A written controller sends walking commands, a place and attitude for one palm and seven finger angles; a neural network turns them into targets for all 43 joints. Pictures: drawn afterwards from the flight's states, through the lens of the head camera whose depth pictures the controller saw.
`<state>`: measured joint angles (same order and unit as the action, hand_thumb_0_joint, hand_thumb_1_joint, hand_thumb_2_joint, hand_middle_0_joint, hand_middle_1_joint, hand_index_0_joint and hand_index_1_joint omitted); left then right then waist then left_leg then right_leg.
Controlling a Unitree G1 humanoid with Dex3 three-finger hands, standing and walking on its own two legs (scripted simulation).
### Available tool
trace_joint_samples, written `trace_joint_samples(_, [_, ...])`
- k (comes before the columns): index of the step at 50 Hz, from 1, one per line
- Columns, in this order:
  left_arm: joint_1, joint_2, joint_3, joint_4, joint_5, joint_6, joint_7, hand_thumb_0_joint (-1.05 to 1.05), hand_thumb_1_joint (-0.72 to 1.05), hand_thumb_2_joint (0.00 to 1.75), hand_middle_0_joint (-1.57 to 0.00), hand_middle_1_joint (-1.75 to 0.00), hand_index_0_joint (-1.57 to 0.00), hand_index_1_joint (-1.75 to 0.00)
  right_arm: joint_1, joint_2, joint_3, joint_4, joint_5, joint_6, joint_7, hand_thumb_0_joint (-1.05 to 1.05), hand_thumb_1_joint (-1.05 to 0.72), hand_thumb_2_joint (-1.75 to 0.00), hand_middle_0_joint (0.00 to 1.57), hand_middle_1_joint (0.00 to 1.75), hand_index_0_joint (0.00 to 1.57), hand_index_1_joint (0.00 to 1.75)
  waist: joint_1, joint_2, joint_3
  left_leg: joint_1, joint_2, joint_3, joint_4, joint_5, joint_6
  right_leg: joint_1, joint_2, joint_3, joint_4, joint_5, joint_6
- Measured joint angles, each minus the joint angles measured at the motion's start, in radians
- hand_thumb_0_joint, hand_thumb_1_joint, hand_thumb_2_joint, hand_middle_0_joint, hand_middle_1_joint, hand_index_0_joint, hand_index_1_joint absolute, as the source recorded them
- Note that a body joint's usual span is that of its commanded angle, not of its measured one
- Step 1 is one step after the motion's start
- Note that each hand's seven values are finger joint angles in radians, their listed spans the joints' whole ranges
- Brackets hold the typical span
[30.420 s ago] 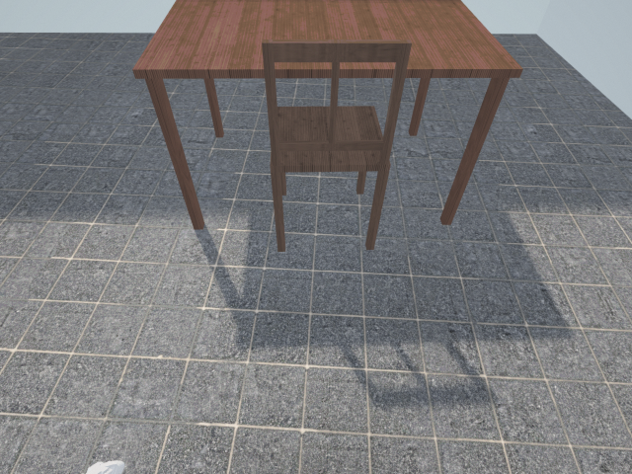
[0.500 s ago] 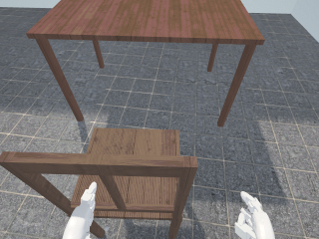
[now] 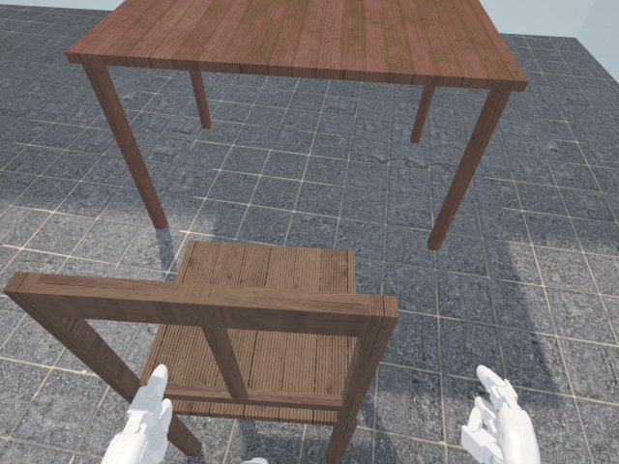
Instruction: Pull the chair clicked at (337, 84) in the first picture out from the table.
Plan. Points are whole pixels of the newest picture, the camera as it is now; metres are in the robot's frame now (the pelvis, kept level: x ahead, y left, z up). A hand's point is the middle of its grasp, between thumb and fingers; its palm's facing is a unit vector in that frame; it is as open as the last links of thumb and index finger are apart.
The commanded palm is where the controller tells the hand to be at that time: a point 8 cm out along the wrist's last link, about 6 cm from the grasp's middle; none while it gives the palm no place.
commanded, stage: draw the hand back to the body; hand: left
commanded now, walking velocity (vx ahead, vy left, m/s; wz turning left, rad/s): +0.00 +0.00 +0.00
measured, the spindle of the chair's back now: (227, 362) +0.27 +0.13 -0.03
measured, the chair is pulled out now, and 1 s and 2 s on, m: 0.64 0.64 0.64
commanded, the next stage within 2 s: step back with the hand held close in 1.46 s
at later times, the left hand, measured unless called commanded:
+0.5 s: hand (106, 428) +0.15 +0.19 +0.11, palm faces +0.13 -0.94 -0.31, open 16.7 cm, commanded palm +0.11 +0.25 +0.14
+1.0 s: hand (16, 311) +0.20 +0.24 +0.22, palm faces +0.42 -0.79 -0.45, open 10.6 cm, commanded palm +0.16 +0.29 +0.24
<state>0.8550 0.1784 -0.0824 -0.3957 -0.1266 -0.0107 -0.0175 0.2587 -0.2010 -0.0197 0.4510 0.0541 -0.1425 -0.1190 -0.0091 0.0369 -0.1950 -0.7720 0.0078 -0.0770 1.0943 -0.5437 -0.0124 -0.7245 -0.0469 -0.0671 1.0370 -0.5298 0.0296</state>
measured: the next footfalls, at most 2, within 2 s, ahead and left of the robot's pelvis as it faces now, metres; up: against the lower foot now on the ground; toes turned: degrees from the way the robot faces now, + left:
none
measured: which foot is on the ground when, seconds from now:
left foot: down 0.00-1.00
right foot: down 0.00-1.00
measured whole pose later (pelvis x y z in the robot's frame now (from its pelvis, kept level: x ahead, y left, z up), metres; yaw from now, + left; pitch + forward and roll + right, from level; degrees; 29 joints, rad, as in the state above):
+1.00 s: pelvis +0.02 -0.01 +0.07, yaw -1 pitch -2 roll -1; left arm 0.55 0.36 0.30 -0.46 -0.05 -0.02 0.16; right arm 0.18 -0.22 0.01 0.65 0.03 -0.15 -0.11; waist 0.06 0.08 -0.01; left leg -0.18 0.03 -0.04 0.56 -0.34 -0.02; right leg -0.15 -0.03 -0.05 0.52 -0.32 0.02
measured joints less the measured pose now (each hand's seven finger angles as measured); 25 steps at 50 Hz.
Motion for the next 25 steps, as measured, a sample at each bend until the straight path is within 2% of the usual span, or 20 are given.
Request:
trace_joint_samples(4, [-0.027, 0.004, 0.053, -0.027, -0.035, -0.164, -0.032, -0.01, -0.54, 0.20, 0.00, 0.00, -0.01, 0.00, -0.017, 0.010, -0.010, 0.032, 0.006, -0.011, 0.019, 0.01, -0.90, -0.90, 0.20, 0.30, 0.20, 0.30, 0.013, -0.006, 0.005, -0.025, 0.002, -0.005, 0.030, -0.009, -0.003, -0.023, 0.002, -0.003, 0.028, -0.008, -0.002])
trace_joint_samples(7, [-0.065, 0.019, 0.096, -0.019, -0.053, -0.280, -0.080, -0.01, -0.54, 0.20, 0.00, 0.00, 0.00, 0.00, -0.041, 0.019, -0.016, 0.053, 0.008, -0.009, 0.039, 0.01, -0.91, -0.90, 0.20, 0.30, 0.20, 0.30, 0.018, -0.004, 0.010, -0.051, 0.005, -0.005, 0.056, -0.014, -0.005, -0.050, 0.006, -0.002, 0.052, -0.012, -0.004])
trace_joint_samples(9, [-0.077, 0.030, 0.117, 0.004, -0.069, -0.306, -0.116, -0.01, -0.54, 0.20, 0.00, 0.00, 0.00, 0.00, -0.057, 0.025, -0.017, 0.060, 0.013, 0.000, 0.050, 0.01, -0.91, -0.90, 0.20, 0.30, 0.20, 0.30, 0.019, 0.000, 0.020, -0.058, 0.007, -0.004, 0.068, -0.017, -0.005, -0.058, 0.008, 0.000, 0.064, -0.013, -0.004])
trace_joint_samples(12, [-0.079, 0.054, 0.140, 0.005, -0.097, -0.283, -0.149, -0.01, -0.54, 0.20, 0.00, 0.00, 0.00, 0.00, -0.064, 0.032, -0.013, 0.061, 0.021, 0.011, 0.049, 0.01, -0.91, -0.90, 0.20, 0.30, 0.20, 0.30, 0.022, 0.008, 0.034, -0.044, 0.009, -0.003, 0.063, -0.014, -0.004, -0.044, 0.010, 0.001, 0.058, -0.008, -0.003])
trace_joint_samples(16, [-0.068, 0.080, 0.164, -0.026, -0.124, -0.240, -0.151, -0.01, -0.54, 0.20, 0.00, 0.00, -0.01, 0.00, -0.055, 0.039, -0.001, 0.067, 0.028, 0.006, 0.035, 0.01, -0.91, -0.90, 0.20, 0.30, 0.20, 0.30, 0.024, 0.018, 0.041, 0.005, 0.010, -0.004, 0.023, 0.002, -0.003, 0.007, 0.011, -0.002, 0.013, 0.009, -0.002])
trace_joint_samples(20, [-0.087, 0.086, 0.202, -0.057, -0.143, -0.237, -0.145, -0.01, -0.51, 0.21, -0.01, -0.01, -0.02, -0.01, -0.042, 0.036, 0.012, 0.081, 0.032, -0.017, 0.025, 0.01, -0.91, -0.90, 0.20, 0.30, 0.20, 0.30, 0.028, 0.024, 0.042, 0.060, 0.009, -0.006, -0.030, 0.025, -0.003, 0.066, 0.011, -0.006, -0.044, 0.032, -0.003])
trace_joint_samples(23, [-0.103, 0.129, 0.199, -0.085, -0.020, -0.138, -0.039, -0.01, -0.46, 0.24, -0.01, -0.02, -0.04, -0.03, -0.028, 0.031, 0.021, 0.078, 0.016, 0.007, 0.001, 0.01, -0.91, -0.90, 0.20, 0.30, 0.20, 0.30, 0.046, 0.027, 0.051, 0.136, 0.015, 0.002, -0.090, 0.044, -0.005, 0.139, 0.016, -0.001, -0.105, 0.055, -0.003])
trace_joint_samples(25, [-0.100, 0.140, 0.192, -0.091, 0.027, -0.069, 0.035, -0.01, -0.41, 0.26, -0.02, -0.03, -0.06, -0.04, -0.026, 0.026, 0.031, 0.075, 0.008, 0.028, -0.011, 0.01, -0.91, -0.90, 0.20, 0.30, 0.20, 0.30, 0.046, 0.032, 0.065, 0.194, 0.019, 0.006, -0.137, 0.060, -0.005, 0.196, 0.020, 0.002, -0.154, 0.074, -0.004])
